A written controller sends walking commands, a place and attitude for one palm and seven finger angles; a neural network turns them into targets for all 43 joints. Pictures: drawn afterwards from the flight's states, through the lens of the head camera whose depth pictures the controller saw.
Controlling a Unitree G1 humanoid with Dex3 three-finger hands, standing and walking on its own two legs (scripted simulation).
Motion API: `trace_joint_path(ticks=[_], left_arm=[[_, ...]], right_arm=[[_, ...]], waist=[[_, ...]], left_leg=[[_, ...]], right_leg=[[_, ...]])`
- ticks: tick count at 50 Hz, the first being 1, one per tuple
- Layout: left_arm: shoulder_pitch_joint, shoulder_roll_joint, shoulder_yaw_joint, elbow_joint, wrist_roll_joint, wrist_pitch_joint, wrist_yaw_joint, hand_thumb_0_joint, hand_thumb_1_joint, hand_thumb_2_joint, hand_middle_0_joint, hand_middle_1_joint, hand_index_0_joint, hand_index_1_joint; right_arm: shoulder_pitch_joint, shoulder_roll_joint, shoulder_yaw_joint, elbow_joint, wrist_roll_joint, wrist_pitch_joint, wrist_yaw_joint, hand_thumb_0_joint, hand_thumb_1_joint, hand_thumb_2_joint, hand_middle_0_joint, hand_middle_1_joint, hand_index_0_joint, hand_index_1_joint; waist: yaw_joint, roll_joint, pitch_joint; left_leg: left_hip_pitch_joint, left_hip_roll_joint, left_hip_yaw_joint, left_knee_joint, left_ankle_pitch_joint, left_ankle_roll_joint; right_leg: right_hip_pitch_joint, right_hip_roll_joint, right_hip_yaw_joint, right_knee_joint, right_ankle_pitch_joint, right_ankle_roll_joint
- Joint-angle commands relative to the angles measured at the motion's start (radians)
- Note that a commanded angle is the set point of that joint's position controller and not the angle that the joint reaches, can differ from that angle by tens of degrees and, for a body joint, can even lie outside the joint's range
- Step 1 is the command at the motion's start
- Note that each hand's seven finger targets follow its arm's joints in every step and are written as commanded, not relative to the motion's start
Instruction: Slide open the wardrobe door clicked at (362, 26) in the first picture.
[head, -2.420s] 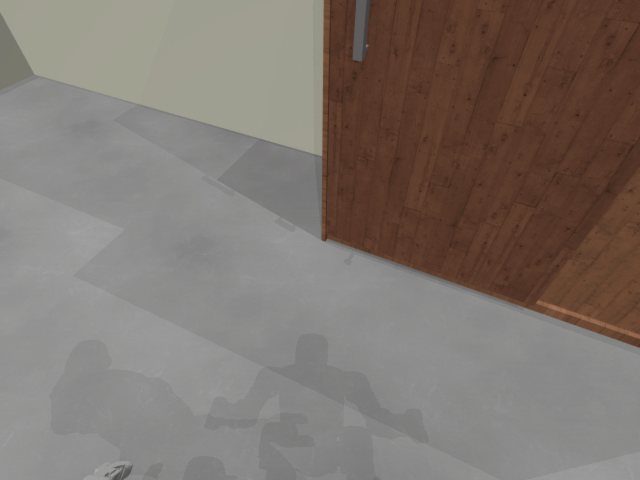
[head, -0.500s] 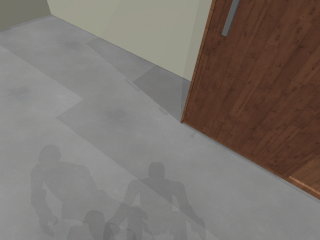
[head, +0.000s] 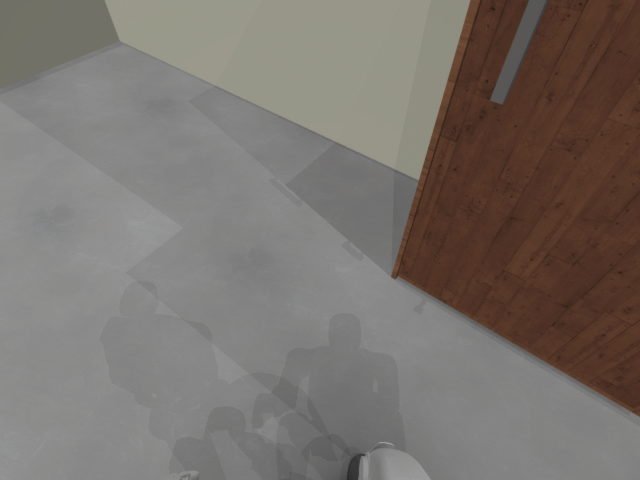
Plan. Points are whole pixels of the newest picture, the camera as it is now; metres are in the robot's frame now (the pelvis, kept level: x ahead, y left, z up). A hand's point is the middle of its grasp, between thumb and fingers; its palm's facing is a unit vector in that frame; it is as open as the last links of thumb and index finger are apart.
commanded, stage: turn to face it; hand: left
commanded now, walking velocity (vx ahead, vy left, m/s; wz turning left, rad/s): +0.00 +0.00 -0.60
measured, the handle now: (529, 29) +0.79 -0.36 +0.19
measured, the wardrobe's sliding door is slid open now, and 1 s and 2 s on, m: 0.00 0.00 0.00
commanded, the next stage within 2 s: take the last steps up to it in 1.08 s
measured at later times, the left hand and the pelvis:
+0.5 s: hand (188, 474) +0.16 +0.19 -0.16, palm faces -0.05 -0.97 -0.22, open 7.3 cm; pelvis +0.12 +0.00 +0.01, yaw -11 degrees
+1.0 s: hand (238, 352) +0.34 +0.14 -0.15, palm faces -0.49 -0.83 -0.26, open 7.4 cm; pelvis +0.13 +0.01 +0.01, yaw -30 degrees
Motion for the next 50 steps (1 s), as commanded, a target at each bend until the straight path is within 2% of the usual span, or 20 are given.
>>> trace_joint_path(ticks=[1,2,3,4,6,7,11,16,23,26,27,28,29,30,31,34,44,47,49,50], left_arm=[[0.255,0.112,0.033,0.008,0.009,-0.047,0.02,0.0,0.9,0.9,-0.2,-0.3,-0.2,-0.3],[0.389,0.175,0.049,0.045,0.017,-0.061,0.029,0.0,0.9,0.9,-0.2,-0.3,-0.2,-0.3],[0.457,0.249,0.068,0.064,0.011,-0.066,0.037,0.0,0.9,0.9,-0.2,-0.3,-0.2,-0.3],[0.413,0.254,0.066,0.048,-0.012,-0.058,0.042,0.0,0.9,0.9,-0.2,-0.3,-0.2,-0.3],[0.24,0.177,0.051,0.002,-0.011,-0.049,0.048,0.0,0.9,0.9,-0.2,-0.3,-0.2,-0.3],[0.199,0.14,0.038,-0.009,-0.01,-0.05,0.05,0.0,0.9,0.9,-0.2,-0.3,-0.2,-0.3],[0.122,0.135,0.037,-0.04,0.003,-0.038,0.048,0.0,0.9,0.9,-0.2,-0.3,-0.2,-0.3],[0.158,0.189,0.058,-0.046,0.002,-0.018,0.032,0.0,0.9,0.9,-0.2,-0.3,-0.2,-0.3],[0.187,0.224,0.081,-0.08,0.005,0.011,0.029,0.0,0.9,0.9,-0.2,-0.3,-0.2,-0.3],[0.135,0.229,0.086,-0.105,-0.001,0.024,0.033,0.0,0.9,0.9,-0.2,-0.3,-0.2,-0.3],[0.125,0.196,0.08,-0.12,-0.009,0.027,0.032,0.0,0.9,0.9,-0.2,-0.3,-0.2,-0.3],[0.136,0.144,0.071,-0.142,-0.019,0.029,0.023,0.0,0.9,0.9,-0.2,-0.3,-0.2,-0.3],[0.118,0.159,0.07,-0.148,-0.005,0.028,0.021,0.0,0.9,0.9,-0.2,-0.3,-0.2,-0.3],[0.149,0.187,0.082,-0.125,0.006,0.04,0.02,0.0,0.9,0.9,-0.2,-0.3,-0.2,-0.3],[0.16,0.191,0.091,-0.111,0.01,0.05,0.016,0.0,0.9,0.9,-0.2,-0.3,-0.2,-0.3],[0.156,0.17,0.084,-0.115,0.009,0.061,-0.001,0.0,0.9,0.9,-0.2,-0.3,-0.2,-0.3],[-0.017,0.13,0.049,-0.176,0.005,0.064,-0.007,0.0,0.9,0.9,-0.2,-0.3,-0.2,-0.3],[0.003,0.13,0.044,-0.172,0.002,0.052,-0.003,0.0,0.9,0.9,-0.2,-0.3,-0.2,-0.3],[0.076,0.163,0.048,-0.147,0.007,0.035,0.002,0.0,0.9,0.9,-0.2,-0.3,-0.2,-0.3],[0.159,0.24,0.059,-0.121,0.013,0.018,0.013,0.0,0.9,0.9,-0.2,-0.3,-0.2,-0.3]], right_arm=[[0.042,-0.21,-0.05,-0.013,0.003,-0.004,-0.014,0.0,-0.9,-0.9,0.2,0.3,0.2,0.3],[0.046,-0.192,-0.048,-0.025,0.014,-0.005,-0.005,0.0,-0.9,-0.9,0.2,0.3,0.2,0.3],[0.101,-0.135,-0.043,-0.046,0.025,-0.016,0.0,0.0,-0.9,-0.9,0.2,0.3,0.2,0.3],[0.071,-0.162,-0.044,-0.056,0.023,-0.006,-0.009,0.0,-0.9,-0.9,0.2,0.3,0.2,0.3],[-0.061,-0.125,-0.041,-0.084,0.007,0.013,0.004,0.0,-0.9,-0.9,0.2,0.3,0.2,0.3],[-0.094,-0.117,-0.037,-0.098,0.0,0.027,0.007,0.0,-0.9,-0.9,0.2,0.3,0.2,0.3],[-0.068,-0.097,-0.036,-0.109,-0.01,0.081,0.01,0.0,-0.9,-0.9,0.2,0.3,0.2,0.3],[-0.204,-0.142,-0.041,-0.182,-0.009,0.086,0.016,0.0,-0.9,-0.9,0.2,0.3,0.2,0.3],[-0.357,-0.179,-0.049,-0.264,0.004,0.077,0.006,0.0,-0.9,-0.9,0.2,0.3,0.2,0.3],[-0.282,-0.197,-0.056,-0.25,0.011,0.066,-0.003,0.0,-0.9,-0.9,0.2,0.3,0.2,0.3],[-0.233,-0.236,-0.063,-0.238,0.008,0.057,-0.01,0.0,-0.9,-0.9,0.2,0.3,0.2,0.3],[-0.229,-0.323,-0.08,-0.251,-0.004,0.055,-0.009,0.0,-0.9,-0.9,0.2,0.3,0.2,0.3],[-0.242,-0.34,-0.084,-0.268,-0.003,0.069,-0.004,0.0,-0.9,-0.9,0.2,0.3,0.2,0.3],[-0.299,-0.286,-0.069,-0.282,-0.012,0.071,-0.004,0.0,-0.9,-0.9,0.2,0.3,0.2,0.3],[-0.356,-0.253,-0.059,-0.296,-0.009,0.067,-0.009,0.0,-0.9,-0.9,0.2,0.3,0.2,0.3],[-0.361,-0.239,-0.051,-0.304,-0.01,0.059,-0.007,0.0,-0.9,-0.9,0.2,0.3,0.2,0.3],[-0.176,-0.296,-0.085,-0.232,-0.016,0.068,0.009,0.0,-0.9,-0.9,0.2,0.3,0.2,0.3],[-0.184,-0.318,-0.091,-0.225,-0.018,0.071,0.014,0.0,-0.9,-0.9,0.2,0.3,0.2,0.3],[-0.184,-0.313,-0.09,-0.221,-0.01,0.074,0.02,0.0,-0.9,-0.9,0.2,0.3,0.2,0.3],[-0.168,-0.274,-0.081,-0.227,0.001,0.076,0.027,0.0,-0.9,-0.9,0.2,0.3,0.2,0.3]], waist=[[0.151,0.075,-0.063],[0.198,-0.031,-0.163],[0.171,-0.225,-0.285],[0.146,-0.127,-0.268],[0.109,-0.053,-0.053],[0.074,0.002,-0.013],[0.001,-0.054,-0.061],[0.039,-0.116,-0.122],[0.091,-0.148,-0.137],[0.05,-0.141,-0.165],[0.029,-0.049,-0.19],[0.028,0.218,-0.184],[0.027,0.253,-0.125],[0.059,0.164,-0.093],[0.084,0.171,-0.055],[0.094,0.14,-0.047],[-0.001,0.238,-0.064],[0.016,0.242,-0.093],[0.059,0.154,-0.137],[0.099,-0.012,-0.205]], left_leg=[[-0.16,0.253,-0.047,0.388,1.147,-0.001],[-0.35,0.191,-0.016,0.674,0.866,-0.03],[-0.597,0.001,0.027,1.02,-0.026,-0.069],[-0.608,0.037,-0.071,1.142,-0.168,-0.055],[-0.652,0.127,-0.06,1.107,-0.062,-0.065],[-0.627,0.154,-0.067,1.062,-0.022,-0.07],[-0.527,0.168,-0.019,0.838,0.045,-0.116],[-0.588,0.154,-0.001,0.651,0.103,-0.146],[-0.541,0.107,-0.022,0.456,0.009,-0.145],[-0.336,0.103,-0.019,0.18,0.132,-0.132],[-0.163,0.188,-0.072,0.07,0.221,-0.106],[-0.046,0.439,-0.299,0.007,0.391,-0.029],[-0.147,0.563,-0.348,0.017,0.569,0.053],[-0.246,0.528,-0.263,0.014,0.553,0.076],[-0.301,0.475,-0.191,0.006,0.56,0.062],[-0.298,0.384,-0.028,0.045,0.629,0.031],[-0.197,0.413,0.065,0.111,0.725,0.05],[-0.207,0.432,0.078,0.165,0.718,0.032],[-0.284,0.39,0.129,0.298,0.631,-0.033],[-0.44,0.342,0.174,0.474,0.438,-0.092]], right_leg=[[0.379,0.072,-0.03,-0.151,0.067,-0.06],[0.627,-0.072,0.137,-0.158,0.281,-0.131],[0.815,-0.372,0.594,-0.223,0.667,-0.279],[0.727,-0.417,0.647,-0.294,0.715,-0.351],[0.433,-0.326,0.511,-0.37,0.5,-0.313],[0.317,-0.279,0.42,-0.384,0.476,-0.274],[0.142,-0.17,0.244,-0.407,0.407,-0.183],[0.256,-0.126,0.316,-0.382,0.29,-0.168],[0.347,-0.141,0.472,-0.319,0.349,-0.171],[0.284,-0.097,0.475,-0.23,0.338,-0.111],[0.164,-0.019,0.411,-0.15,0.218,-0.06],[-0.042,0.12,0.258,0.034,-0.187,0.005],[-0.071,0.092,0.16,0.264,-0.432,0.039],[-0.045,0.061,0.18,0.399,-0.382,0.056],[-0.044,0.051,0.176,0.473,-0.327,0.07],[-0.05,0.025,0.136,0.546,-0.241,0.081],[0.078,0.009,0.016,0.146,-0.277,0.066],[0.17,0.02,0.01,0.0,-0.25,0.038],[0.365,0.026,-0.001,-0.236,-0.023,0.022],[0.575,-0.107,0.145,-0.308,0.212,-0.02]])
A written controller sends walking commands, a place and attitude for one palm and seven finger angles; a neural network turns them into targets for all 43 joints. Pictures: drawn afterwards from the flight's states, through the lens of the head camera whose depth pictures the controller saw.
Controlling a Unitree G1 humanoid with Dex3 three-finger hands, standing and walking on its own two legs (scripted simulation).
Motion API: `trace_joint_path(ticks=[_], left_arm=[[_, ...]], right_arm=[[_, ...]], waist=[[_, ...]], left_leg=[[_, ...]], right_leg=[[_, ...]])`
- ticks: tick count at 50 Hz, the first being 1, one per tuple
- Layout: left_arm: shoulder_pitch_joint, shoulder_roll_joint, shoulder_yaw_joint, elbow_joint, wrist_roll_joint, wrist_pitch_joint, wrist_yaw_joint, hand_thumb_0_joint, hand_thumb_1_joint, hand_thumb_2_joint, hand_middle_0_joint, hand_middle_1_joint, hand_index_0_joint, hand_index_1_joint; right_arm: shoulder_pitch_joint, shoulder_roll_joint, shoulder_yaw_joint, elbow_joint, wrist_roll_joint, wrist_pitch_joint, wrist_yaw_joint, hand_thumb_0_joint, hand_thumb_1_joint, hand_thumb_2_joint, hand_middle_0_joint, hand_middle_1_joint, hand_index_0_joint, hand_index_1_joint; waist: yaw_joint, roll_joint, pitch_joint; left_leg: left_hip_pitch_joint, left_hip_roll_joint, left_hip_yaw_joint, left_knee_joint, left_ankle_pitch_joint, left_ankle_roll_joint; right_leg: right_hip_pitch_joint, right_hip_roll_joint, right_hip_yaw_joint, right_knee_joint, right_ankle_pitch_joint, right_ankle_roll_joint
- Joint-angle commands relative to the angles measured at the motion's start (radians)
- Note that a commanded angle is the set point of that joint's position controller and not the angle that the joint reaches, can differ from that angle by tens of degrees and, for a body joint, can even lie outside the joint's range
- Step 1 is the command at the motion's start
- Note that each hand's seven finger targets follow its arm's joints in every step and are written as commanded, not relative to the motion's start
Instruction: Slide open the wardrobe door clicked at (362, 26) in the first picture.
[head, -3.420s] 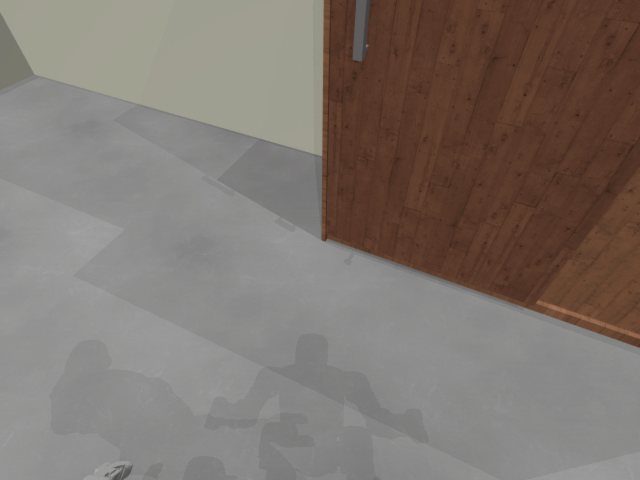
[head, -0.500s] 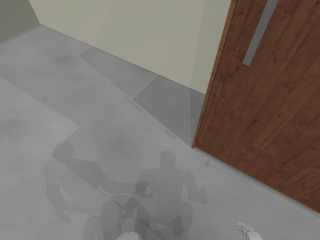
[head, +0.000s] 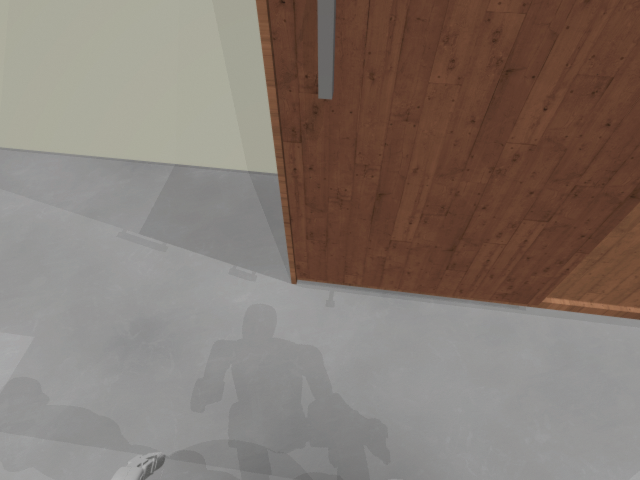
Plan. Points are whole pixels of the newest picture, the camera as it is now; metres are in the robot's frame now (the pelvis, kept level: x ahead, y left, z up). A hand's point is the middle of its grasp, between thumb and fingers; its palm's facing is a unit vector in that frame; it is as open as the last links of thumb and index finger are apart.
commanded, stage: turn to face it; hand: left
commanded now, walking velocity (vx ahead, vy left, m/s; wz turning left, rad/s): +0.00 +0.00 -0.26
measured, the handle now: (328, 16) +0.76 +0.01 +0.18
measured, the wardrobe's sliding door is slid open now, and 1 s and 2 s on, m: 0.00 0.00 0.00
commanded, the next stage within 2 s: take the last steps up to it in 0.08 s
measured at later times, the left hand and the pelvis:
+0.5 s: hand out of the picture +0.07 +0.19 -0.18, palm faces -0.06 -0.99 -0.16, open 7.4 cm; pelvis +0.02 +0.01 +0.00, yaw -7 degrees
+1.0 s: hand (268, 410) +0.23 +0.09 -0.16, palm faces -0.08 -0.97 -0.22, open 7.2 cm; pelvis +0.15 -0.08 +0.00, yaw -8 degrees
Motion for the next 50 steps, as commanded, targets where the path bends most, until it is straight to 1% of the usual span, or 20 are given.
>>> trace_joint_path(ticks=[1,2,4,9,16,19,20,21,22,23,25,28,34,39,42,43,44,45,47,50], left_arm=[[0.23,0.248,0.043,-0.001,0.006,-0.062,0.033,0.0,0.9,0.9,-0.2,-0.3,-0.2,-0.3],[0.249,0.239,0.037,0.008,-0.012,-0.057,0.043,0.0,0.9,0.9,-0.2,-0.3,-0.2,-0.3],[0.138,0.183,0.035,-0.01,-0.01,-0.052,0.055,0.0,0.9,0.9,-0.2,-0.3,-0.2,-0.3],[0.033,0.129,0.012,-0.037,-0.004,-0.058,0.049,0.0,0.9,0.9,-0.2,-0.3,-0.2,-0.3],[0.083,0.138,0.021,-0.002,0.004,-0.068,0.03,0.0,0.9,0.9,-0.2,-0.3,-0.2,-0.3],[0.074,0.113,0.018,0.016,-0.007,-0.067,0.024,0.0,0.9,0.9,-0.2,-0.3,-0.2,-0.3],[0.081,0.062,0.008,0.01,-0.012,-0.063,0.02,0.0,0.9,0.9,-0.2,-0.3,-0.2,-0.3],[0.081,-0.005,-0.004,-0.012,-0.018,-0.059,0.011,0.0,0.9,0.9,-0.2,-0.3,-0.2,-0.3],[0.013,0.013,0.0,-0.044,-0.006,-0.06,0.009,0.0,0.9,0.9,-0.2,-0.3,-0.2,-0.3],[0.017,0.042,0.012,-0.039,0.003,-0.061,0.001,0.0,0.9,0.9,-0.2,-0.3,-0.2,-0.3],[0.07,0.037,0.016,0.012,0.013,-0.062,-0.009,0.0,0.9,0.9,-0.2,-0.3,-0.2,-0.3],[0.136,-0.003,0.004,0.057,0.006,-0.061,-0.013,0.0,0.9,0.9,-0.2,-0.3,-0.2,-0.3],[0.046,-0.025,-0.01,0.045,0.002,-0.064,-0.014,0.0,0.9,0.9,-0.2,-0.3,-0.2,-0.3],[0.01,-0.038,-0.014,0.049,-0.002,-0.083,-0.011,0.0,0.9,0.9,-0.2,-0.3,-0.2,-0.3],[0.239,0.006,0.004,0.135,0.003,-0.103,-0.004,0.0,0.9,0.9,-0.2,-0.3,-0.2,-0.3],[0.382,0.082,0.023,0.179,0.009,-0.118,0.007,0.0,0.9,0.9,-0.2,-0.3,-0.2,-0.3],[0.471,0.185,0.04,0.195,0.002,-0.123,0.023,0.0,0.9,0.9,-0.2,-0.3,-0.2,-0.3],[0.444,0.167,0.033,0.19,-0.012,-0.115,0.031,0.0,0.9,0.9,-0.2,-0.3,-0.2,-0.3],[0.294,0.083,0.015,0.164,-0.01,-0.123,0.034,0.0,0.9,0.9,-0.2,-0.3,-0.2,-0.3],[0.208,-0.014,-0.016,0.142,-0.004,-0.135,0.042,0.0,0.9,0.9,-0.2,-0.3,-0.2,-0.3]], right_arm=[[-0.025,-0.047,-0.003,-0.104,0.013,-0.017,0.011,0.0,-0.9,-0.9,0.2,0.3,0.2,0.3],[-0.054,-0.07,-0.002,-0.108,0.015,-0.001,-0.007,0.0,-0.9,-0.9,0.2,0.3,0.2,0.3],[-0.028,-0.062,-0.002,-0.077,0.012,0.01,-0.009,0.0,-0.9,-0.9,0.2,0.3,0.2,0.3],[0.023,-0.062,-0.007,-0.021,0.006,0.015,-0.002,0.0,-0.9,-0.9,0.2,0.3,0.2,0.3],[-0.009,-0.039,-0.002,-0.046,-0.004,-0.019,0.019,0.0,-0.9,-0.9,0.2,0.3,0.2,0.3],[0.117,-0.021,0.004,-0.001,-0.003,-0.043,0.012,0.0,-0.9,-0.9,0.2,0.3,0.2,0.3],[0.188,-0.062,-0.002,0.024,-0.004,-0.053,0.003,0.0,-0.9,-0.9,0.2,0.3,0.2,0.3],[0.25,-0.157,-0.024,0.035,-0.018,-0.056,-0.001,0.0,-0.9,-0.9,0.2,0.3,0.2,0.3],[0.252,-0.194,-0.031,0.024,-0.019,-0.048,-0.006,0.0,-0.9,-0.9,0.2,0.3,0.2,0.3],[0.186,-0.166,-0.02,0.005,-0.017,-0.048,-0.005,0.0,-0.9,-0.9,0.2,0.3,0.2,0.3],[0.109,-0.093,0.001,-0.002,-0.012,-0.066,-0.008,0.0,-0.9,-0.9,0.2,0.3,0.2,0.3],[0.118,-0.065,0.008,0.018,-0.004,-0.084,-0.01,0.0,-0.9,-0.9,0.2,0.3,0.2,0.3],[0.224,-0.047,0.001,0.087,-0.003,-0.088,-0.009,0.0,-0.9,-0.9,0.2,0.3,0.2,0.3],[0.228,-0.063,-0.009,0.117,-0.012,-0.077,-0.003,0.0,-0.9,-0.9,0.2,0.3,0.2,0.3],[0.187,-0.051,-0.006,0.123,-0.001,-0.073,0.0,0.0,-0.9,-0.9,0.2,0.3,0.2,0.3],[0.191,-0.014,0.0,0.111,0.01,-0.076,0.01,0.0,-0.9,-0.9,0.2,0.3,0.2,0.3],[0.183,0.043,0.017,0.068,0.016,-0.073,0.018,0.0,-0.9,-0.9,0.2,0.3,0.2,0.3],[0.118,0.012,0.007,0.053,0.011,-0.063,0.015,0.0,-0.9,-0.9,0.2,0.3,0.2,0.3],[0.089,0.027,0.001,0.073,0.006,-0.065,0.018,0.0,-0.9,-0.9,0.2,0.3,0.2,0.3],[0.122,0.064,0.004,0.102,-0.004,-0.045,0.021,0.0,-0.9,-0.9,0.2,0.3,0.2,0.3]], waist=[[0.114,-0.315,-0.244],[0.121,-0.247,-0.258],[0.074,-0.271,-0.204],[0.016,-0.155,-0.121],[0.049,-0.195,-0.069],[-0.007,-0.131,-0.078],[-0.033,0.028,-0.087],[-0.059,0.327,-0.05],[-0.07,0.302,0.052],[-0.036,0.192,0.087],[0.006,0.12,0.074],[0.029,0.087,0.037],[-0.009,0.105,0.043],[-0.018,0.135,0.033],[0.095,0.026,-0.081],[0.154,-0.148,-0.179],[0.159,-0.379,-0.208],[0.157,-0.245,-0.159],[0.101,-0.198,-0.081],[0.03,-0.095,-0.036]], left_leg=[[-0.365,-0.027,-0.08,0.4,-0.237,-0.052],[-0.355,-0.03,-0.235,0.491,-0.308,-0.044],[-0.387,-0.018,-0.278,0.572,-0.193,-0.048],[-0.289,-0.044,-0.259,0.49,-0.045,-0.067],[-0.182,-0.064,-0.218,0.18,-0.081,-0.04],[0.084,-0.098,-0.176,-0.101,0.045,-0.025],[0.203,-0.027,-0.282,-0.211,-0.046,-0.004],[0.203,0.208,-0.609,-0.387,-0.335,0.067],[0.059,0.331,-0.771,-0.514,-0.503,0.145],[-0.017,0.32,-0.751,-0.536,-0.503,0.168],[-0.031,0.228,-0.588,-0.504,-0.319,0.126],[0.021,0.136,-0.377,-0.464,-0.065,0.105],[0.129,0.151,-0.3,-0.439,0.144,0.15],[0.082,0.171,-0.279,-0.357,0.218,0.151],[-0.035,0.081,-0.192,-0.086,0.237,0.086],[-0.192,0.008,-0.122,0.171,0.122,0.047],[-0.401,-0.11,-0.129,0.466,-0.23,0.019],[-0.435,-0.074,-0.247,0.585,-0.215,0.037],[-0.434,-0.017,-0.276,0.651,-0.046,0.036],[-0.339,0.006,-0.263,0.561,0.054,0.009]], right_leg=[[0.456,-0.353,0.405,-0.258,0.859,-0.171],[0.386,-0.377,0.366,-0.227,0.983,-0.249],[0.326,-0.289,0.305,-0.257,0.786,-0.237],[0.143,-0.196,0.187,-0.296,0.625,-0.199],[0.061,-0.193,0.317,-0.423,-0.084,-0.222],[-0.068,-0.119,0.277,-0.327,-0.195,-0.17],[-0.185,-0.046,0.226,-0.186,-0.223,-0.129],[-0.333,0.082,0.062,0.1,-0.24,-0.069],[-0.388,0.063,0.066,0.28,-0.21,-0.063],[-0.379,0.01,0.113,0.373,-0.132,-0.069],[-0.361,-0.01,0.107,0.463,-0.022,-0.057],[-0.328,-0.016,0.076,0.463,0.105,-0.034],[-0.333,-0.063,0.013,0.221,0.112,-0.011],[-0.154,-0.035,-0.047,-0.014,0.047,-0.025],[0.214,0.004,-0.059,-0.179,0.144,-0.05],[0.422,-0.158,0.128,-0.248,0.024,-0.101],[0.496,-0.393,0.51,-0.408,-0.02,-0.189],[0.412,-0.403,0.514,-0.466,-0.067,-0.209],[0.248,-0.344,0.405,-0.477,-0.061,-0.183],[0.106,-0.271,0.162,-0.471,0.219,-0.165]])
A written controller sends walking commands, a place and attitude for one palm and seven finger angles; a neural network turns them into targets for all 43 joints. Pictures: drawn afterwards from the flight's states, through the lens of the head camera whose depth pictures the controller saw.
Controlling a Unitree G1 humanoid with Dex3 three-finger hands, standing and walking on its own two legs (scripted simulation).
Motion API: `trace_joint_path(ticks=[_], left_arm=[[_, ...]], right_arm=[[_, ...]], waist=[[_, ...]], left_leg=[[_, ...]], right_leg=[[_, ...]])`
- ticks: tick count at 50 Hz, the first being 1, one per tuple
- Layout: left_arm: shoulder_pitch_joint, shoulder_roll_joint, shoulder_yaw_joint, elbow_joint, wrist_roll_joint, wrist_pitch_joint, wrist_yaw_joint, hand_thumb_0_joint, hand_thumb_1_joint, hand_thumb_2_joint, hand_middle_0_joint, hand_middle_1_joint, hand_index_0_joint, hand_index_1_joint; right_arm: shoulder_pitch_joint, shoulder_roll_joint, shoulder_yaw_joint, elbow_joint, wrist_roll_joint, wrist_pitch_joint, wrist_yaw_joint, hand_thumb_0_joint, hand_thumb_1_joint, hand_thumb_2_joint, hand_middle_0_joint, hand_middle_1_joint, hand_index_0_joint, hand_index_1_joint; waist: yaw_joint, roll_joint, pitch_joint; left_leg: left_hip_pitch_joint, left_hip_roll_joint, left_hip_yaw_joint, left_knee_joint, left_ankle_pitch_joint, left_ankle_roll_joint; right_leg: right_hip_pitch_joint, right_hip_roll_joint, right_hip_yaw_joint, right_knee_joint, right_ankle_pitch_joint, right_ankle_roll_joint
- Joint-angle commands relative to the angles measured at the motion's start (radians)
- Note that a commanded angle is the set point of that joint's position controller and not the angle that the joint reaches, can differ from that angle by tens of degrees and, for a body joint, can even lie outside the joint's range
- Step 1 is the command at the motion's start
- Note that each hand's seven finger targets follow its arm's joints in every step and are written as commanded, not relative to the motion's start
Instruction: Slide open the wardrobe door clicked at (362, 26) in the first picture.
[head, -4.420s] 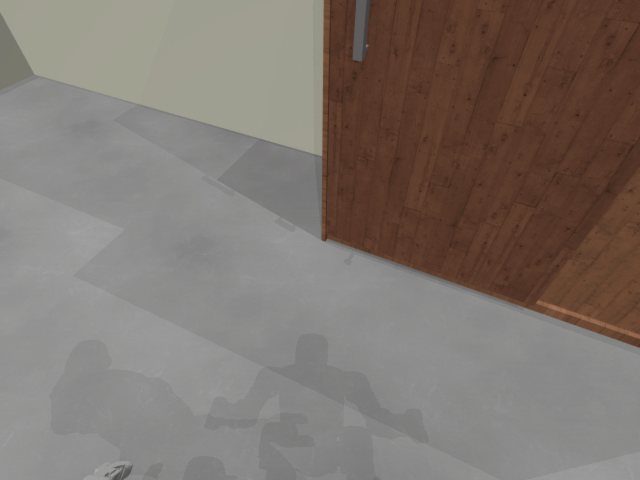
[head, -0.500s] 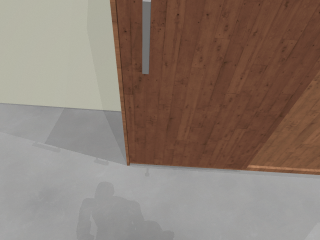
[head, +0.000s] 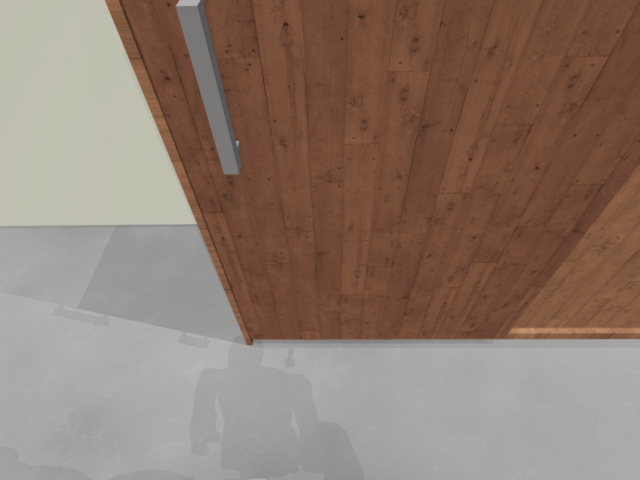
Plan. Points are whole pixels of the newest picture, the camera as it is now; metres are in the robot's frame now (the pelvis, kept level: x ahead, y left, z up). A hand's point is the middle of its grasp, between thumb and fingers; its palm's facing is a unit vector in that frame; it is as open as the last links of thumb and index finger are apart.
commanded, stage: take the last steps up to it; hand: left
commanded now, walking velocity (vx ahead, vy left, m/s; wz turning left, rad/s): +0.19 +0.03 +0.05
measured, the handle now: (217, 92) +0.59 +0.18 +0.18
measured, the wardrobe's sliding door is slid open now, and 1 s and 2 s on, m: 0.00 0.00 0.00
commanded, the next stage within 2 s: come to a stop and stand still in 0.12 s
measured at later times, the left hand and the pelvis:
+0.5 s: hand out of the picture +0.08 +0.20 -0.18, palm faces +0.05 -0.99 -0.16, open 7.4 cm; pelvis +0.10 +0.03 +0.00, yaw -2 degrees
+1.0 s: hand out of the picture +0.06 +0.14 -0.14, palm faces +0.03 -0.97 -0.25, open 7.3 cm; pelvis +0.05 -0.04 +0.02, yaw -2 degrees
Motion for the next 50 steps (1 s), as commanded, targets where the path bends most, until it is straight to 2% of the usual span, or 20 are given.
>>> trace_joint_path(ticks=[1,11,13,14,16,17,19,21,24,27,33,36,37,38,39,40,42,44,46,50], left_arm=[[0.126,0.077,-0.006,0.016,0.007,-0.009,0.012,0.0,0.9,0.9,-0.2,-0.3,-0.2,-0.3],[0.196,0.124,-0.009,0.065,0.01,-0.008,0.014,0.0,0.9,0.9,-0.2,-0.3,-0.2,-0.3],[0.18,0.1,-0.017,0.072,0.004,0.007,0.022,0.0,0.9,0.9,-0.2,-0.3,-0.2,-0.3],[0.176,0.089,-0.024,0.072,0.004,0.015,0.027,0.0,0.9,0.9,-0.2,-0.3,-0.2,-0.3],[0.248,0.04,-0.04,0.074,-0.014,0.033,0.038,0.0,0.9,0.9,-0.2,-0.3,-0.2,-0.3],[0.264,0.043,-0.039,0.079,-0.01,0.048,0.044,0.0,0.9,0.9,-0.2,-0.3,-0.2,-0.3],[0.225,0.068,-0.034,0.066,-0.003,0.079,0.047,0.0,0.9,0.9,-0.2,-0.3,-0.2,-0.3],[0.183,0.084,-0.013,0.037,0.007,0.097,0.046,0.0,0.9,0.9,-0.2,-0.3,-0.2,-0.3],[0.169,0.088,0.008,0.002,0.008,0.109,0.036,0.0,0.9,0.9,-0.2,-0.3,-0.2,-0.3],[0.143,0.083,0.025,-0.04,0.008,0.126,0.029,0.0,0.9,0.9,-0.2,-0.3,-0.2,-0.3],[0.115,0.071,0.013,-0.079,0.009,0.126,0.013,0.0,0.9,0.9,-0.2,-0.3,-0.2,-0.3],[0.224,0.073,0.004,-0.028,0.007,0.101,0.012,0.0,0.9,0.9,-0.2,-0.3,-0.2,-0.3],[0.281,0.115,0.009,-0.011,0.016,0.095,0.015,0.0,0.9,0.9,-0.2,-0.3,-0.2,-0.3],[0.254,0.188,0.011,-0.026,0.029,0.082,0.019,0.0,0.9,0.9,-0.2,-0.3,-0.2,-0.3],[0.139,0.247,0.008,-0.08,0.022,0.088,0.023,0.0,0.9,0.9,-0.2,-0.3,-0.2,-0.3],[0.049,0.265,0.011,-0.111,0.022,0.09,0.027,0.0,0.9,0.9,-0.2,-0.3,-0.2,-0.3],[-0.034,0.243,0.018,-0.125,0.011,0.073,0.031,0.0,0.9,0.9,-0.2,-0.3,-0.2,-0.3],[-0.029,0.211,0.013,-0.115,0.006,0.061,0.024,0.0,0.9,0.9,-0.2,-0.3,-0.2,-0.3],[0.074,0.189,0.011,-0.093,0.002,0.05,0.02,0.0,0.9,0.9,-0.2,-0.3,-0.2,-0.3],[0.208,0.174,0.011,-0.039,0.004,0.044,0.027,0.0,0.9,0.9,-0.2,-0.3,-0.2,-0.3]], right_arm=[[0.028,-0.01,-0.008,-0.059,-0.011,-0.021,0.006,0.0,-0.9,-0.9,0.2,0.3,0.2,0.3],[-0.187,-0.027,0.005,-0.144,-0.002,-0.037,0.021,0.0,-0.9,-0.9,0.2,0.3,0.2,0.3],[-0.162,-0.028,0.014,-0.121,-0.002,-0.042,0.007,0.0,-0.9,-0.9,0.2,0.3,0.2,0.3],[-0.087,-0.054,0.011,-0.098,-0.002,-0.049,0.0,0.0,-0.9,-0.9,0.2,0.3,0.2,0.3],[-0.018,-0.164,0.001,-0.08,0.005,-0.049,-0.023,0.0,-0.9,-0.9,0.2,0.3,0.2,0.3],[-0.031,-0.184,-0.007,-0.079,0.01,-0.034,-0.026,0.0,-0.9,-0.9,0.2,0.3,0.2,0.3],[-0.088,-0.173,-0.004,-0.091,0.012,-0.019,-0.053,0.0,-0.9,-0.9,0.2,0.3,0.2,0.3],[-0.089,-0.179,-0.017,-0.101,0.006,-0.003,-0.061,0.0,-0.9,-0.9,0.2,0.3,0.2,0.3],[-0.142,-0.189,-0.036,-0.135,0.003,0.006,-0.061,0.0,-0.9,-0.9,0.2,0.3,0.2,0.3],[-0.173,-0.174,-0.046,-0.168,0.0,0.003,-0.053,0.0,-0.9,-0.9,0.2,0.3,0.2,0.3],[-0.242,-0.183,-0.052,-0.187,-0.016,0.015,-0.021,0.0,-0.9,-0.9,0.2,0.3,0.2,0.3],[-0.238,-0.193,-0.049,-0.174,-0.018,0.029,-0.007,0.0,-0.9,-0.9,0.2,0.3,0.2,0.3],[-0.231,-0.162,-0.045,-0.175,-0.01,0.035,-0.004,0.0,-0.9,-0.9,0.2,0.3,0.2,0.3],[-0.214,-0.08,-0.027,-0.189,0.007,0.049,0.002,0.0,-0.9,-0.9,0.2,0.3,0.2,0.3],[-0.252,-0.076,-0.029,-0.226,0.0,0.057,0.009,0.0,-0.9,-0.9,0.2,0.3,0.2,0.3],[-0.238,-0.113,-0.035,-0.227,-0.008,0.063,0.015,0.0,-0.9,-0.9,0.2,0.3,0.2,0.3],[-0.144,-0.13,-0.044,-0.166,-0.015,0.075,0.018,0.0,-0.9,-0.9,0.2,0.3,0.2,0.3],[-0.046,-0.129,-0.042,-0.131,-0.016,0.058,0.025,0.0,-0.9,-0.9,0.2,0.3,0.2,0.3],[-0.052,-0.125,-0.035,-0.134,-0.014,0.041,0.025,0.0,-0.9,-0.9,0.2,0.3,0.2,0.3],[-0.118,-0.124,-0.029,-0.163,-0.014,0.035,0.019,0.0,-0.9,-0.9,0.2,0.3,0.2,0.3]], waist=[[-0.003,-0.121,0.003],[0.04,-0.159,0.004],[0.02,-0.141,-0.015],[-0.005,-0.087,-0.065],[-0.003,0.137,-0.201],[-0.005,0.147,-0.177],[-0.004,0.199,-0.077],[-0.013,0.12,-0.05],[0.001,0.025,-0.125],[0.008,0.042,-0.181],[0.011,0.209,-0.104],[0.059,0.147,-0.088],[0.084,0.027,-0.07],[0.071,-0.272,-0.008],[0.063,-0.359,0.109],[0.031,-0.266,0.133],[-0.008,-0.299,0.138],[-0.032,-0.221,0.085],[0.015,-0.207,0.02],[0.079,-0.189,-0.025]], left_leg=[[-0.153,0.048,-0.027,-0.009,0.109,-0.02],[-0.076,-0.002,0.039,-0.454,0.149,-0.031],[0.066,-0.03,0.044,-0.6,0.266,-0.033],[0.19,-0.011,0.028,-0.677,0.505,-0.029],[0.452,0.232,-0.148,-0.609,1.216,0.084],[0.412,0.283,-0.143,-0.647,1.247,0.135],[0.311,0.307,-0.192,-0.719,1.318,0.18],[0.274,0.307,-0.174,-0.718,1.261,0.195],[0.315,0.295,-0.134,-0.708,1.092,0.2],[0.249,0.26,-0.09,-0.735,0.877,0.178],[0.06,0.211,-0.117,-0.865,0.097,0.134],[-0.074,0.142,-0.099,-0.857,-0.188,0.061],[-0.151,0.073,-0.042,-0.753,-0.224,0.017],[-0.194,-0.031,0.032,-0.493,-0.175,-0.048],[-0.197,-0.052,-0.02,-0.335,-0.116,-0.048],[-0.126,-0.037,-0.078,-0.242,-0.05,-0.034],[-0.12,-0.055,-0.1,-0.097,0.084,-0.032],[-0.151,-0.061,-0.065,-0.073,0.167,-0.047],[-0.2,-0.067,-0.05,-0.09,0.182,-0.065],[-0.253,-0.05,-0.061,-0.137,0.129,-0.084]], right_leg=[[0.075,-0.266,0.205,-0.339,0.19,-0.081],[0.196,-0.255,0.158,-0.256,0.439,-0.095],[0.179,-0.198,0.114,-0.159,0.534,-0.05],[0.162,-0.156,0.088,-0.057,0.51,-0.008],[0.023,-0.059,0.054,0.036,0.019,0.079],[0.034,-0.047,0.074,0.105,-0.236,0.081],[-0.042,-0.045,0.122,0.306,-0.375,0.097],[-0.098,-0.037,0.173,0.464,-0.353,0.088],[-0.192,-0.011,0.194,0.624,-0.278,0.091],[-0.173,-0.004,0.208,0.669,-0.196,0.104],[-0.028,-0.028,0.119,0.314,-0.208,0.079],[0.209,0.013,0.046,0.005,-0.129,0.064],[0.271,-0.023,0.087,-0.116,-0.119,0.062],[0.122,-0.227,0.385,-0.359,-0.472,0.006],[-0.121,-0.373,0.603,-0.515,-0.675,-0.055],[-0.257,-0.4,0.589,-0.544,-0.664,-0.075],[-0.27,-0.314,0.498,-0.513,-0.541,-0.016],[-0.105,-0.242,0.334,-0.415,-0.27,0.01],[0.085,-0.228,0.296,-0.348,-0.099,0.01],[0.259,-0.285,0.35,-0.31,0.019,-0.041]])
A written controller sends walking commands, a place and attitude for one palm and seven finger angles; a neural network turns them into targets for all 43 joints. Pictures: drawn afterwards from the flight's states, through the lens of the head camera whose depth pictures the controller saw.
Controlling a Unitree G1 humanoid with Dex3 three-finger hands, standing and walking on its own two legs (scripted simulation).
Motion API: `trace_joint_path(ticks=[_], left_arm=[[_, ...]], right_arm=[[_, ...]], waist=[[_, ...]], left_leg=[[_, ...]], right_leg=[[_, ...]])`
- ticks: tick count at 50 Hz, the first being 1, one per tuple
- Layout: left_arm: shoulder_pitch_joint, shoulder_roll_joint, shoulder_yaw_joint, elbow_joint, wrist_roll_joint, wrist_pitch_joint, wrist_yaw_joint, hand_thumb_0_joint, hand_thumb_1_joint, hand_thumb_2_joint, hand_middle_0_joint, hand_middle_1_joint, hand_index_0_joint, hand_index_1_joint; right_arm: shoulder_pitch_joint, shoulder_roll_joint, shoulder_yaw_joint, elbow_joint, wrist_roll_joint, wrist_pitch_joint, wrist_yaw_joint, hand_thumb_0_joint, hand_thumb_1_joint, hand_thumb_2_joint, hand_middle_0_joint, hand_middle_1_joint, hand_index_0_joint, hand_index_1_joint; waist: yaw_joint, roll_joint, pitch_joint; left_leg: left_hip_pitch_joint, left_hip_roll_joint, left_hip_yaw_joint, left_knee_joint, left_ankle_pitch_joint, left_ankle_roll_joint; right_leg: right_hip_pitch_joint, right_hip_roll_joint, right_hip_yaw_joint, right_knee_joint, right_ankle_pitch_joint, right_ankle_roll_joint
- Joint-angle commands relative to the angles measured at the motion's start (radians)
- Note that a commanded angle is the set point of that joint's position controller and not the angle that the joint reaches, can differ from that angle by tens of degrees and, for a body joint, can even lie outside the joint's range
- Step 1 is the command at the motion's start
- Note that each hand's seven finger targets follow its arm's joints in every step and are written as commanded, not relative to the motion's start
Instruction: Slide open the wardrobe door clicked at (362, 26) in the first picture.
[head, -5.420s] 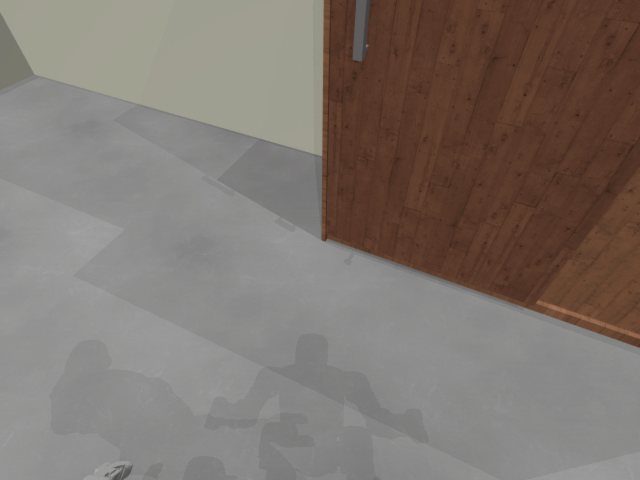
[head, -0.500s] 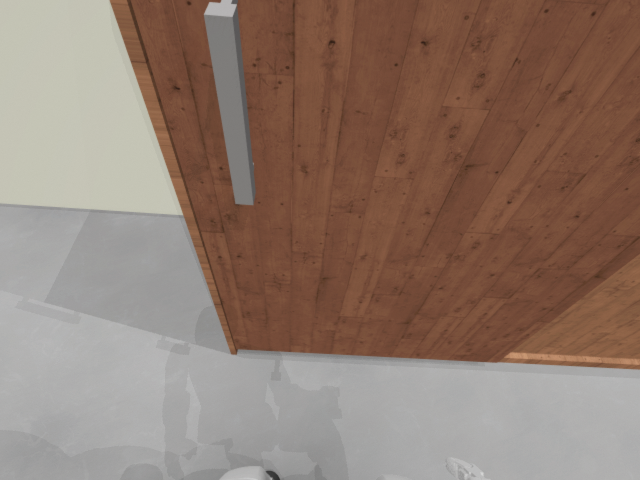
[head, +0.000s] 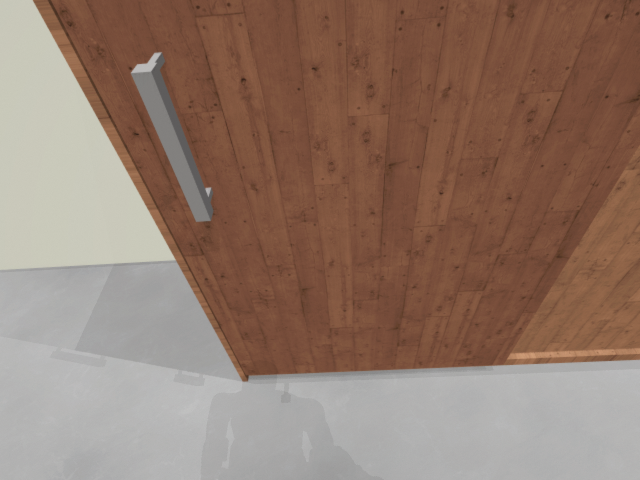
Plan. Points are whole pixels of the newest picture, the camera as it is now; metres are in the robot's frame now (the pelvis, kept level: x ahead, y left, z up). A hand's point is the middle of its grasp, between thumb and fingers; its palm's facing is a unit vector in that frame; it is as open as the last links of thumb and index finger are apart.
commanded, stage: come to a stop and stand still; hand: left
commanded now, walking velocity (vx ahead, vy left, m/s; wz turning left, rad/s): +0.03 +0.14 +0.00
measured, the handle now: (183, 145) +0.54 +0.23 +0.16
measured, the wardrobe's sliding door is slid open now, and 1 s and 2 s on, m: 0.00 0.00 0.00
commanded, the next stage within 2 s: look again from close up in 0.74 s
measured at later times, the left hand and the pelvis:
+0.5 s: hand out of the picture +0.00 +0.25 -0.19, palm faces +0.08 -0.98 -0.20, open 7.4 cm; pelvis +0.00 +0.07 -0.01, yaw +0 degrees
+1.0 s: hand out of the picture +0.00 +0.26 -0.19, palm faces +0.00 -0.98 -0.22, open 7.3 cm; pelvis -0.01 +0.09 -0.01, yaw +0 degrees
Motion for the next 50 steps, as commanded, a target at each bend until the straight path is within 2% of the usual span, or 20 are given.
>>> trace_joint_path(ticks=[1,7,10,11,13,14,15,16,17,21,24,25,27,32,41,42,43,44,46,50], left_arm=[[0.111,0.197,0.05,-0.02,0.0,-0.032,0.018,0.0,0.9,0.9,-0.2,-0.3,-0.2,-0.3],[0.071,0.208,0.054,-0.006,0.017,-0.021,0.019,0.0,0.9,0.9,-0.2,-0.3,-0.2,-0.3],[0.006,0.207,0.052,0.006,0.006,-0.012,0.018,0.0,0.9,0.9,-0.2,-0.3,-0.2,-0.3],[0.002,0.177,0.045,0.004,-0.001,-0.006,0.018,0.0,0.9,0.9,-0.2,-0.3,-0.2,-0.3],[0.033,0.085,0.027,-0.001,-0.01,0.005,0.014,0.0,0.9,0.9,-0.2,-0.3,-0.2,-0.3],[0.01,0.085,0.022,0.001,-0.003,0.006,0.013,0.0,0.9,0.9,-0.2,-0.3,-0.2,-0.3],[0.003,0.072,0.019,0.009,0.002,0.007,0.01,0.0,0.9,0.9,-0.2,-0.3,-0.2,-0.3],[-0.002,0.071,0.014,0.028,0.004,0.013,0.01,0.0,0.9,0.9,-0.2,-0.3,-0.2,-0.3],[-0.012,0.086,0.013,0.037,0.002,0.013,0.008,0.0,0.9,0.9,-0.2,-0.3,-0.2,-0.3],[0.031,0.085,0.007,0.066,-0.006,-0.004,0.006,0.0,0.9,0.9,-0.2,-0.3,-0.2,-0.3],[0.036,0.133,0.005,0.08,-0.004,-0.02,0.014,0.0,0.9,0.9,-0.2,-0.3,-0.2,-0.3],[0.023,0.141,0.0,0.076,-0.005,-0.018,0.013,0.0,0.9,0.9,-0.2,-0.3,-0.2,-0.3],[-0.014,0.126,-0.002,0.078,-0.005,-0.022,0.012,0.0,0.9,0.9,-0.2,-0.3,-0.2,-0.3],[-0.033,0.126,-0.006,0.076,-0.011,-0.018,0.015,0.0,0.9,0.9,-0.2,-0.3,-0.2,-0.3],[-0.035,0.132,-0.009,0.087,-0.014,-0.014,0.017,0.0,0.9,0.9,-0.2,-0.3,-0.2,-0.3],[0.032,0.158,-0.024,0.101,0.0,-0.039,0.059,0.0,0.9,0.9,-0.2,-0.3,-0.2,-0.3],[0.003,0.185,-0.016,0.059,-0.009,-0.046,0.047,0.0,0.9,0.9,-0.2,-0.3,-0.2,-0.3],[-0.024,0.179,-0.016,0.057,-0.009,-0.052,0.034,0.0,0.9,0.9,-0.2,-0.3,-0.2,-0.3],[-0.015,0.153,-0.024,0.046,-0.01,-0.045,0.023,0.0,0.9,0.9,-0.2,-0.3,-0.2,-0.3],[-0.019,0.124,-0.029,0.047,-0.01,-0.033,0.017,0.0,0.9,0.9,-0.2,-0.3,-0.2,-0.3]], right_arm=[[-0.075,-0.043,-0.001,-0.079,-0.003,-0.029,-0.002,0.0,-0.9,-0.9,0.2,0.3,0.2,0.3],[-0.076,-0.005,0.016,-0.078,0.014,-0.04,-0.008,0.0,-0.9,-0.9,0.2,0.3,0.2,0.3],[0.028,0.013,0.027,-0.029,0.021,-0.056,-0.018,0.0,-0.9,-0.9,0.2,0.3,0.2,0.3],[0.062,-0.009,0.028,-0.014,0.022,-0.067,-0.024,0.0,-0.9,-0.9,0.2,0.3,0.2,0.3],[0.046,-0.128,0.01,-0.026,0.013,-0.076,-0.036,0.0,-0.9,-0.9,0.2,0.3,0.2,0.3],[0.003,-0.126,0.013,-0.04,0.01,-0.068,-0.039,0.0,-0.9,-0.9,0.2,0.3,0.2,0.3],[-0.039,-0.103,0.021,-0.043,0.004,-0.071,-0.044,0.0,-0.9,-0.9,0.2,0.3,0.2,0.3],[-0.064,-0.079,0.029,-0.031,0.006,-0.077,-0.05,0.0,-0.9,-0.9,0.2,0.3,0.2,0.3],[-0.065,-0.06,0.035,-0.026,0.008,-0.077,-0.054,0.0,-0.9,-0.9,0.2,0.3,0.2,0.3],[-0.069,-0.061,0.034,-0.012,0.013,-0.083,-0.059,0.0,-0.9,-0.9,0.2,0.3,0.2,0.3],[-0.058,-0.025,0.039,-0.006,0.026,-0.085,-0.052,0.0,-0.9,-0.9,0.2,0.3,0.2,0.3],[-0.061,-0.02,0.042,-0.003,0.026,-0.086,-0.048,0.0,-0.9,-0.9,0.2,0.3,0.2,0.3],[-0.063,-0.024,0.042,0.011,0.019,-0.078,-0.048,0.0,-0.9,-0.9,0.2,0.3,0.2,0.3],[-0.049,-0.026,0.055,0.044,0.017,-0.088,-0.046,0.0,-0.9,-0.9,0.2,0.3,0.2,0.3],[-0.006,-0.02,0.063,0.079,0.018,-0.093,-0.048,0.0,-0.9,-0.9,0.2,0.3,0.2,0.3],[-0.067,-0.062,0.067,0.004,0.026,-0.109,-0.034,0.0,-0.9,-0.9,0.2,0.3,0.2,0.3],[0.019,-0.031,0.066,-0.008,0.015,-0.101,-0.032,0.0,-0.9,-0.9,0.2,0.3,0.2,0.3],[0.001,-0.016,0.07,0.001,0.003,-0.109,-0.028,0.0,-0.9,-0.9,0.2,0.3,0.2,0.3],[0.04,-0.033,0.073,-0.017,0.006,-0.113,-0.033,0.0,-0.9,-0.9,0.2,0.3,0.2,0.3],[0.051,-0.033,0.074,-0.029,0.009,-0.111,-0.041,0.0,-0.9,-0.9,0.2,0.3,0.2,0.3]], waist=[[0.069,-0.194,0.04],[0.059,-0.274,0.039],[-0.003,-0.23,0.01],[-0.014,-0.143,-0.007],[-0.001,0.209,-0.013],[0.003,0.169,0.043],[0.012,0.136,0.082],[0.012,0.202,0.1],[0.008,0.189,0.109],[0.024,0.084,0.032],[0.009,-0.039,0.014],[0.006,-0.025,0.026],[-0.002,-0.153,0.067],[0.006,-0.044,0.051],[0.01,-0.005,0.063],[0.024,-0.034,0.096],[-0.019,0.024,0.01],[0.001,0.104,0.03],[-0.003,0.063,-0.007],[0.0,-0.019,0.046]], left_leg=[[-0.166,0.034,-0.022,-0.036,-0.049,-0.017],[0.04,0.024,0.015,-0.297,-0.164,0.009],[0.302,-0.007,0.055,-0.566,0.026,0.022],[0.39,0.025,0.035,-0.636,0.08,0.028],[0.348,0.287,-0.235,-0.741,0.126,0.124],[0.233,0.309,-0.227,-0.773,0.085,0.167],[0.199,0.273,-0.201,-0.791,0.078,0.17],[0.219,0.239,-0.171,-0.79,0.15,0.167],[0.225,0.215,-0.137,-0.761,0.27,0.167],[0.345,0.169,-0.06,-0.622,0.543,0.154],[0.276,0.104,-0.034,-0.592,0.332,0.089],[0.269,0.095,-0.038,-0.626,0.23,0.083],[0.283,0.097,-0.029,-0.636,0.178,0.073],[0.298,0.105,-0.04,-0.685,0.215,0.078],[0.284,0.106,-0.043,-0.715,0.21,0.075],[0.214,0.115,-0.018,-0.507,0.371,0.064],[0.222,0.075,-0.037,-0.571,0.121,0.068],[0.21,0.063,-0.042,-0.597,0.162,0.076],[0.212,0.097,-0.073,-0.61,0.167,0.095],[0.198,0.103,-0.081,-0.625,0.166,0.112]], right_leg=[[0.173,-0.255,0.234,-0.158,-0.005,-0.095],[0.052,-0.249,0.216,-0.137,0.031,-0.129],[-0.08,-0.173,0.136,-0.046,0.025,-0.068],[-0.128,-0.118,0.096,0.028,-0.009,-0.036],[-0.202,-0.003,-0.034,0.211,-0.238,0.04],[-0.162,-0.004,-0.022,0.283,-0.277,0.041],[-0.172,-0.005,-0.015,0.314,-0.265,0.043],[-0.172,-0.016,-0.012,0.341,-0.251,0.045],[-0.162,-0.017,-0.006,0.345,-0.23,0.042],[-0.059,-0.007,-0.014,0.087,-0.063,0.045],[0.065,-0.072,0.07,-0.001,0.275,0.009],[0.054,-0.089,0.065,-0.001,0.239,0.004],[0.005,-0.071,0.065,-0.016,0.199,0.0],[0.043,-0.056,0.048,-0.03,0.145,0.006],[0.076,-0.053,0.037,-0.046,0.138,0.006],[0.021,-0.084,0.082,0.024,0.441,-0.009],[0.067,-0.096,0.072,0.049,0.215,-0.037],[0.055,-0.082,0.057,0.07,0.232,-0.038],[0.046,-0.035,0.03,0.083,0.036,-0.036],[0.013,-0.021,0.017,0.087,0.005,-0.027]])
